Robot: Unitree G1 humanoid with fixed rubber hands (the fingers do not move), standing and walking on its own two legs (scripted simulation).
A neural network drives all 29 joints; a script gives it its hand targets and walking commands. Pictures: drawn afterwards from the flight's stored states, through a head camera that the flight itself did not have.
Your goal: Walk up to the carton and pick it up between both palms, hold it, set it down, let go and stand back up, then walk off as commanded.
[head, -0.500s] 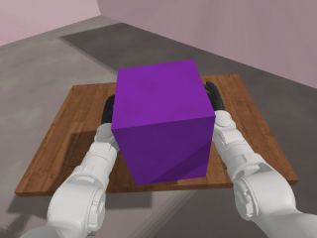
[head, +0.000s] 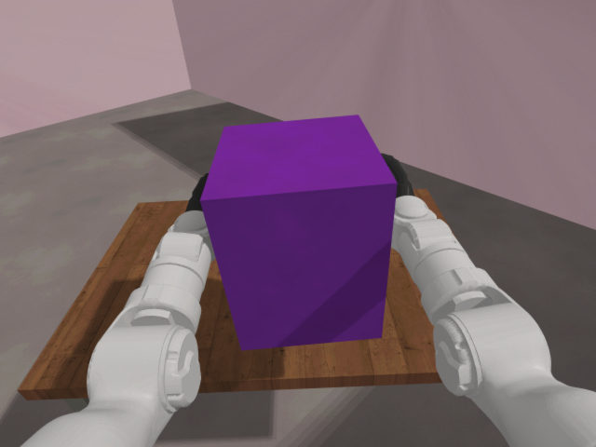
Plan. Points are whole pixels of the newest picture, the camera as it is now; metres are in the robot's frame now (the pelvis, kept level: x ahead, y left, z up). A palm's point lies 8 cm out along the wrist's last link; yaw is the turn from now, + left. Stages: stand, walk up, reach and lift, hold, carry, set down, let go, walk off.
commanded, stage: reach and lift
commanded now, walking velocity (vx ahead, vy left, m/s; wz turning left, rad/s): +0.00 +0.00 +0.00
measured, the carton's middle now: (301, 229) +0.38 +0.02 +0.17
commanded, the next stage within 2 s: hold in 1.02 s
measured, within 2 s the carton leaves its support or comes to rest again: neither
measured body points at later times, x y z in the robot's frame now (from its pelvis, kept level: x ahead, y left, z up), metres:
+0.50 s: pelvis +0.00 +0.01 +0.00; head -0.06 +0.02 +0.45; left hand +0.40 +0.17 +0.19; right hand +0.41 -0.12 +0.20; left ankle +0.01 +0.14 -0.74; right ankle +0.04 -0.11 -0.74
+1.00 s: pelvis +0.00 +0.01 +0.00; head -0.07 +0.02 +0.45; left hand +0.39 +0.17 +0.20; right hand +0.40 -0.12 +0.21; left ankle +0.01 +0.14 -0.74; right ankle +0.04 -0.11 -0.74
